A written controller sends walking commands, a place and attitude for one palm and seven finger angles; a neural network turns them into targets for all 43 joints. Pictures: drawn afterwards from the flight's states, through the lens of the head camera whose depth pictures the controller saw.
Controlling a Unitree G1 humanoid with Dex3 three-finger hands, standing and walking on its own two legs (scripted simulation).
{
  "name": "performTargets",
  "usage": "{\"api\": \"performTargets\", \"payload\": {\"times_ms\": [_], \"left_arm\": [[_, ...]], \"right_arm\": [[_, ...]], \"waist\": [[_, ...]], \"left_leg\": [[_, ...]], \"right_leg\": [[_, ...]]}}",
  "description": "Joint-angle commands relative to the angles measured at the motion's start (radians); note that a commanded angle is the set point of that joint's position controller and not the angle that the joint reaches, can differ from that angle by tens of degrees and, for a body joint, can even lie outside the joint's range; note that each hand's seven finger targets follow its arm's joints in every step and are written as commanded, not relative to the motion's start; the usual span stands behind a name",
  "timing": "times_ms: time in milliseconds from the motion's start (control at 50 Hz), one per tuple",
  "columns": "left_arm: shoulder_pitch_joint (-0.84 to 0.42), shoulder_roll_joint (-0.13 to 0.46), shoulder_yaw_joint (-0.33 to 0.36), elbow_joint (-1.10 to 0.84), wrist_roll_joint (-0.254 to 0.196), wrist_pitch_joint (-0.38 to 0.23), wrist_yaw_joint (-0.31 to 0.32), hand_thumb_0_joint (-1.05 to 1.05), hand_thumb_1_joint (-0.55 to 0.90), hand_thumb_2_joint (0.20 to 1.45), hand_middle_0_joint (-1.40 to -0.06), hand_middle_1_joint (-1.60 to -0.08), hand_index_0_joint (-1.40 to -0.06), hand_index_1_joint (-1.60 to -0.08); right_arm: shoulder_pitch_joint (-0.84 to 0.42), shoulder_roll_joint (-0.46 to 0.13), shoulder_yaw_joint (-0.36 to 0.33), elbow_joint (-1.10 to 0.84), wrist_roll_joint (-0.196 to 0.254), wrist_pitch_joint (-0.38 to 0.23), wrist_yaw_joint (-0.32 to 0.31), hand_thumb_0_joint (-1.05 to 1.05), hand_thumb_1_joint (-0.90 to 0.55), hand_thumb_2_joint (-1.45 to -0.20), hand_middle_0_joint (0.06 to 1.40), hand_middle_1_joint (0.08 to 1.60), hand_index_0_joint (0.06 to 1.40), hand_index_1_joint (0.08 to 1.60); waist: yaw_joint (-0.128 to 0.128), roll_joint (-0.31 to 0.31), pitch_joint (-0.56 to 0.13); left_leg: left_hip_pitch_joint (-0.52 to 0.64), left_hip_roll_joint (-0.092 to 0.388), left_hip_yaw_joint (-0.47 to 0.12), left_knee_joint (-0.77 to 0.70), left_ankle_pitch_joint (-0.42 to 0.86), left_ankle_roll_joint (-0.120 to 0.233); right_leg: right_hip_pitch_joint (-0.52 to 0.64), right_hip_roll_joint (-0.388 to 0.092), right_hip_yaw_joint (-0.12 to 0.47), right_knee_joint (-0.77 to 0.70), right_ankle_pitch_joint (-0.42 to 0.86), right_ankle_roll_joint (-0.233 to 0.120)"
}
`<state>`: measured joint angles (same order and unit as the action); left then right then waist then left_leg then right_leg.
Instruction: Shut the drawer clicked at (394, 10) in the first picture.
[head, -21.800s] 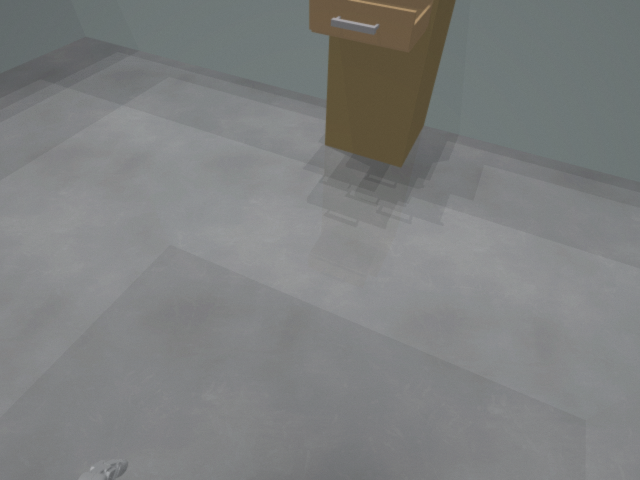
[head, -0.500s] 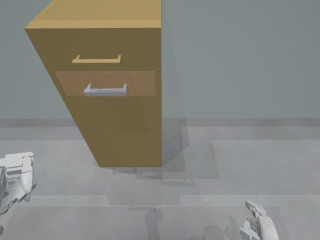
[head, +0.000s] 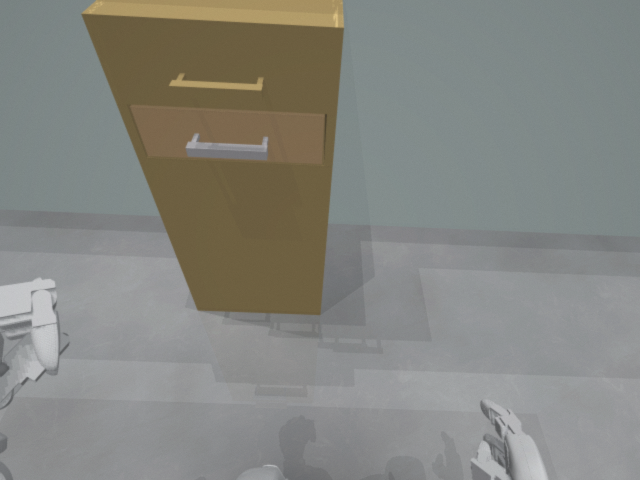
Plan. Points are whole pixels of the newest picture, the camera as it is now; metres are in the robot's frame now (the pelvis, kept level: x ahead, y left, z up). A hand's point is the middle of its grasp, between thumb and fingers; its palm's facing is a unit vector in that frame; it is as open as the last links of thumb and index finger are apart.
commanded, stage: step back with the hand held close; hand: left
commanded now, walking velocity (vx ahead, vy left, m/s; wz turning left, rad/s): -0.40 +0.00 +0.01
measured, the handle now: (229, 145) +0.72 +0.24 -0.02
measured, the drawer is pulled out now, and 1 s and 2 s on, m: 0.00 0.00 0.00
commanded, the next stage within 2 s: stop stepping back and stand still in 0.38 s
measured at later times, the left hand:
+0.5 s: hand (37, 428) +0.12 +0.21 +0.18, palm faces +0.25 -0.84 -0.47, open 3.3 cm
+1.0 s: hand out of the picture +0.08 +0.29 +0.18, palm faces +0.40 -0.84 -0.35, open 3.3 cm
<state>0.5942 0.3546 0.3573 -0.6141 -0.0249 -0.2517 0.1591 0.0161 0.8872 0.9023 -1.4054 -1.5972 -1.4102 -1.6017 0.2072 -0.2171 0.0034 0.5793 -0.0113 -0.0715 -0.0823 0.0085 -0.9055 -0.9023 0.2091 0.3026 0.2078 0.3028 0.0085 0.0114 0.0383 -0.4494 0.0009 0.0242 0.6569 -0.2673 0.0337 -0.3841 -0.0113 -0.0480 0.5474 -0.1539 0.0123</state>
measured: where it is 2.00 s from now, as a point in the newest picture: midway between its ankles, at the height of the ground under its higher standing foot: outside the picture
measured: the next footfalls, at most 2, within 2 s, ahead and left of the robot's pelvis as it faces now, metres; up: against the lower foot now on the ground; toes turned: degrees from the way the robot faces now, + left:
right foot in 0.28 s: -0.09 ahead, -0.12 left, +0.00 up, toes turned +2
left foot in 0.94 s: +0.00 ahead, +0.12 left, +0.00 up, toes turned -1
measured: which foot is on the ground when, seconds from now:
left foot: down 0.00-0.80, up 0.82-0.92, down 0.94-1.00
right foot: down 0.00-0.06, up 0.08-0.26, down 0.28-0.96, up 0.98-1.00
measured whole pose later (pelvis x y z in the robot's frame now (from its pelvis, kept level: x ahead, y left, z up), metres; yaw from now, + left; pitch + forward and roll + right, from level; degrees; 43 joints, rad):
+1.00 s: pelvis -0.11 +0.05 +0.00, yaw -1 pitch -1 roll -2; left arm 0.56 0.37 0.35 -0.57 -0.04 -0.18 0.15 0.01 0.89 0.90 -1.41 -1.60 -1.41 -1.60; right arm 0.24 -0.18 0.03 0.66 -0.01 -0.10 -0.09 0.01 -0.91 -0.90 0.21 0.30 0.21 0.30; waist 0.01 -0.03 -0.04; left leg -0.36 -0.03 0.01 0.59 -0.20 0.05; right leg -0.23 0.03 -0.02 0.60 -0.37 0.00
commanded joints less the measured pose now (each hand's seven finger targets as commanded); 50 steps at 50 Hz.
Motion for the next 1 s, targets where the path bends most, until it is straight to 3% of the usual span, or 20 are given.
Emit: {"api": "performTargets", "payload": {"times_ms": [0,40,60,160,200,260,320,400,500,580,640,660,740,780,820,880,900,920,940,980], "left_arm": [[-0.029,0.192,0.134,-0.192,-0.010,-0.069,0.031,0.000,0.900,0.900,-1.400,-1.600,-1.400,-1.600],[-0.009,0.186,0.157,-0.216,0.011,-0.078,0.022,0.000,0.900,0.900,-1.400,-1.600,-1.400,-1.600],[0.005,0.200,0.172,-0.210,0.017,-0.080,0.015,0.000,0.900,0.900,-1.400,-1.600,-1.400,-1.600],[0.097,0.183,0.148,-0.194,-0.021,-0.083,0.005,0.000,0.900,0.900,-1.400,-1.600,-1.400,-1.600],[0.069,0.187,0.129,-0.215,-0.034,-0.094,-0.003,0.000,0.900,0.900,-1.400,-1.600,-1.400,-1.600],[-0.016,0.244,0.151,-0.210,-0.040,-0.125,-0.013,0.000,0.900,0.900,-1.400,-1.600,-1.400,-1.600],[-0.016,0.233,0.139,-0.202,-0.040,-0.118,-0.015,0.000,0.900,0.900,-1.400,-1.600,-1.400,-1.600],[0.077,0.249,0.177,-0.160,-0.060,-0.095,-0.028,0.000,0.900,0.900,-1.400,-1.600,-1.400,-1.600],[0.059,0.234,0.150,-0.125,-0.057,-0.073,-0.012,0.000,0.900,0.900,-1.400,-1.600,-1.400,-1.600],[-0.078,0.219,0.106,-0.139,-0.041,-0.051,-0.006,0.000,0.900,0.900,-1.400,-1.600,-1.400,-1.600],[-0.087,0.194,0.115,-0.177,-0.021,-0.054,-0.003,0.000,0.900,0.900,-1.400,-1.600,-1.400,-1.600],[-0.090,0.204,0.125,-0.193,-0.017,-0.046,-0.003,0.000,0.900,0.900,-1.400,-1.600,-1.400,-1.600],[0.076,0.212,0.128,-0.249,-0.029,-0.017,-0.015,0.000,0.900,0.900,-1.400,-1.600,-1.400,-1.600],[0.127,0.216,0.150,-0.254,-0.035,0.003,-0.015,0.000,0.900,0.900,-1.400,-1.600,-1.400,-1.600],[0.057,0.200,0.136,-0.245,-0.043,0.037,-0.013,0.000,0.900,0.900,-1.400,-1.600,-1.400,-1.600],[-0.093,0.156,0.086,-0.119,-0.029,0.049,0.012,0.000,0.900,0.900,-1.400,-1.600,-1.400,-1.600],[-0.109,0.157,0.085,-0.087,-0.013,0.045,0.015,0.000,0.900,0.900,-1.400,-1.600,-1.400,-1.600],[-0.112,0.154,0.081,-0.098,-0.011,0.029,0.016,0.000,0.900,0.900,-1.400,-1.600,-1.400,-1.600],[-0.144,0.171,0.081,-0.148,-0.004,0.013,0.017,0.000,0.900,0.900,-1.400,-1.600,-1.400,-1.600],[-0.122,0.210,0.118,-0.206,-0.009,-0.001,0.004,0.000,0.900,0.900,-1.400,-1.600,-1.400,-1.600]], "right_arm": [[-0.087,-0.126,-0.053,-0.149,0.004,-0.048,-0.020,0.000,-0.900,-0.900,0.200,0.300,0.200,0.300],[-0.113,-0.149,-0.057,-0.170,0.002,-0.063,-0.020,0.000,-0.900,-0.900,0.200,0.300,0.200,0.300],[-0.101,-0.131,-0.066,-0.171,-0.002,-0.069,-0.018,0.000,-0.900,-0.900,0.200,0.300,0.200,0.300],[-0.086,-0.112,-0.062,-0.137,-0.015,-0.099,0.008,0.000,-0.900,-0.900,0.200,0.300,0.200,0.300],[-0.087,-0.109,-0.052,-0.105,-0.023,-0.102,0.017,0.000,-0.900,-0.900,0.200,0.300,0.200,0.300],[-0.080,-0.101,-0.047,-0.069,-0.022,-0.075,0.018,0.000,-0.900,-0.900,0.200,0.300,0.200,0.300],[-0.086,-0.112,-0.065,-0.092,0.010,-0.073,0.007,0.000,-0.900,-0.900,0.200,0.300,0.200,0.300],[-0.137,-0.111,-0.054,-0.142,0.017,-0.047,0.007,0.000,-0.900,-0.900,0.200,0.300,0.200,0.300],[-0.113,-0.092,-0.050,-0.121,0.008,-0.034,-0.003,0.000,-0.900,-0.900,0.200,0.300,0.200,0.300],[-0.112,-0.118,-0.037,-0.121,0.009,-0.059,-0.030,0.000,-0.900,-0.900,0.200,0.300,0.200,0.300],[-0.116,-0.149,-0.042,-0.138,-0.002,-0.086,-0.030,0.000,-0.900,-0.900,0.200,0.300,0.200,0.300],[-0.104,-0.134,-0.041,-0.134,-0.010,-0.090,-0.025,0.000,-0.900,-0.900,0.200,0.300,0.200,0.300],[-0.083,-0.098,-0.046,-0.149,-0.008,-0.093,0.008,0.000,-0.900,-0.900,0.200,0.300,0.200,0.300],[-0.052,-0.100,-0.060,-0.129,-0.005,-0.065,0.015,0.000,-0.900,-0.900,0.200,0.300,0.200,0.300],[-0.070,-0.087,-0.057,-0.108,-0.003,-0.040,0.014,0.000,-0.900,-0.900,0.200,0.300,0.200,0.300],[-0.095,-0.093,-0.034,-0.084,0.003,-0.060,-0.012,0.000,-0.900,-0.900,0.200,0.300,0.200,0.300],[-0.093,-0.117,-0.032,-0.074,0.007,-0.073,-0.021,0.000,-0.900,-0.900,0.200,0.300,0.200,0.300],[-0.080,-0.121,-0.027,-0.089,0.009,-0.087,-0.025,0.000,-0.900,-0.900,0.200,0.300,0.200,0.300],[-0.075,-0.121,-0.023,-0.106,0.016,-0.103,-0.025,0.000,-0.900,-0.900,0.200,0.300,0.200,0.300],[-0.086,-0.078,-0.013,-0.102,-0.006,-0.119,-0.017,0.000,-0.900,-0.900,0.200,0.300,0.200,0.300]], "waist": [[-0.031,0.062,-0.074],[-0.015,0.283,-0.105],[-0.008,0.254,-0.132],[-0.006,0.176,-0.133],[-0.011,0.197,-0.143],[-0.019,0.039,-0.211],[-0.022,-0.059,-0.343],[-0.015,0.024,-0.212],[-0.033,-0.065,-0.035],[-0.040,0.054,0.039],[-0.013,0.308,-0.024],[-0.002,0.313,-0.052],[0.012,0.175,-0.212],[-0.008,-0.074,-0.221],[-0.023,-0.178,-0.116],[-0.053,-0.101,0.032],[-0.047,0.043,0.061],[-0.035,0.195,0.041],[-0.024,0.237,-0.007],[-0.023,0.263,-0.061]], "left_leg": [[0.012,0.087,-0.178,-0.260,-0.261,0.009],[-0.327,0.258,-0.398,-0.571,-0.553,0.092],[-0.309,0.291,-0.427,-0.576,-0.494,0.113],[-0.045,0.225,-0.302,-0.480,-0.218,0.088],[0.079,0.196,-0.254,-0.426,-0.057,0.042],[0.345,0.099,-0.084,-0.188,0.266,-0.029],[0.540,0.094,-0.038,-0.132,0.548,0.002],[0.426,0.088,-0.062,-0.154,0.262,0.001],[0.377,0.006,-0.053,0.088,0.057,-0.054],[0.337,0.075,-0.146,-0.183,0.001,-0.029],[0.053,0.199,-0.403,-0.666,-0.587,-0.034],[0.001,0.217,-0.433,-0.712,-0.609,-0.055],[0.134,0.101,-0.131,-0.478,-0.248,-0.082],[0.367,-0.028,0.002,0.044,-0.038,-0.072],[0.224,-0.010,-0.069,0.331,-0.009,-0.063],[0.206,0.054,-0.075,-0.048,-0.069,-0.032],[0.219,0.071,-0.104,-0.222,-0.062,-0.022],[0.209,0.149,-0.232,-0.355,-0.094,0.011],[0.213,0.220,-0.347,-0.415,-0.087,0.040],[0.178,0.269,-0.500,-0.612,-0.418,-0.003]], "right_leg": [[-0.027,-0.030,0.081,-0.124,-0.332,-0.020],[0.318,0.106,0.035,0.270,-0.179,0.016],[0.314,0.110,0.059,0.381,-0.178,0.013],[0.176,0.098,0.047,0.127,-0.333,-0.021],[0.161,0.067,0.049,-0.124,-0.258,-0.039],[0.005,-0.071,0.173,-0.251,0.058,-0.071],[0.012,-0.016,0.079,-0.159,0.366,0.055],[-0.067,-0.027,0.092,-0.192,0.079,0.025],[-0.307,-0.165,0.199,-0.345,-0.262,-0.122],[-0.217,-0.025,0.083,-0.228,-0.315,-0.048],[0.145,0.158,0.018,0.084,-0.403,-0.027],[0.217,0.167,0.021,0.168,-0.387,-0.033],[0.296,0.111,0.009,-0.127,-0.353,-0.064],[-0.081,-0.130,0.232,-0.376,-0.432,-0.135],[-0.235,-0.263,0.328,-0.391,-0.573,-0.234],[-0.166,-0.156,0.137,-0.265,-0.449,-0.113],[-0.129,-0.087,0.110,-0.157,-0.365,-0.080],[-0.065,-0.010,0.065,-0.047,-0.276,-0.037],[-0.011,0.028,0.036,0.042,-0.211,-0.013],[0.008,0.043,0.081,0.225,-0.324,-0.012]]}}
